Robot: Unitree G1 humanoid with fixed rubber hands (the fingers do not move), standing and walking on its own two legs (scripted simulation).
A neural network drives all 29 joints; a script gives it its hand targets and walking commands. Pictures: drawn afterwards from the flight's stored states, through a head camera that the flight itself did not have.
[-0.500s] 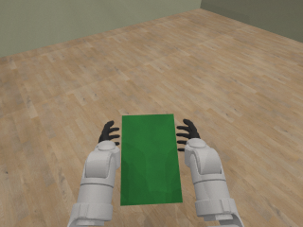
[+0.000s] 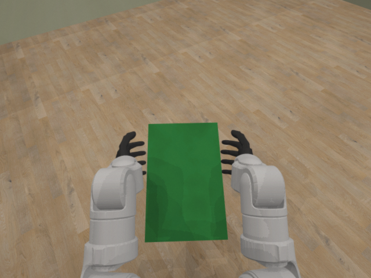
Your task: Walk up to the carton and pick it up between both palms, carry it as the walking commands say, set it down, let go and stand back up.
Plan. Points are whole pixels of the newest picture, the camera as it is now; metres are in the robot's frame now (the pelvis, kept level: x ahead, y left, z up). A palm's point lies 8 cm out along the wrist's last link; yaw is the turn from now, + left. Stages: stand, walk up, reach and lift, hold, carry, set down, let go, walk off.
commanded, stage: carry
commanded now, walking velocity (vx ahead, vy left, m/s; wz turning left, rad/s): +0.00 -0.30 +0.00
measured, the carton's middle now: (184, 183) +0.33 +0.02 -0.01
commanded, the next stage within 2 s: none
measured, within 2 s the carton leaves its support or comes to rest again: neither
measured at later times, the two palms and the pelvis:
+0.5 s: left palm (217, 193) +0.26 -0.05 +0.09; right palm (343, 188) +0.27 -0.28 +0.09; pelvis -0.05 -0.18 +0.00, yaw +1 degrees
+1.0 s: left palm (335, 225) +0.20 -0.23 +0.10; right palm out of the picture +0.22 -0.46 +0.09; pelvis -0.11 -0.36 +0.00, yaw +1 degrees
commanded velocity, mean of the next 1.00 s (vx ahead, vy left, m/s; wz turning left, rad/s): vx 0.00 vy -0.30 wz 0.00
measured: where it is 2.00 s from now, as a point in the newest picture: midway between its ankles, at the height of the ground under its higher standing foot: outside the picture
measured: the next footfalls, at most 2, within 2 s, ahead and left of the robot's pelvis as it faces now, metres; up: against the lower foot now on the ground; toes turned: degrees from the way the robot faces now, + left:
left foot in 0.20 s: +0.01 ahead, +0.05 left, +0.00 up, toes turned +12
right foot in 0.46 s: +0.03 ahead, -0.31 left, +0.00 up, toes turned -3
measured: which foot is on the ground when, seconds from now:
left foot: up 0.00-0.18, down 0.20-0.46, up 0.48-0.68, down 0.70-0.96, up 0.98-1.00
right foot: down 0.00-0.20, up 0.22-0.44, down 0.46-0.70, up 0.72-0.92, down 0.94-1.00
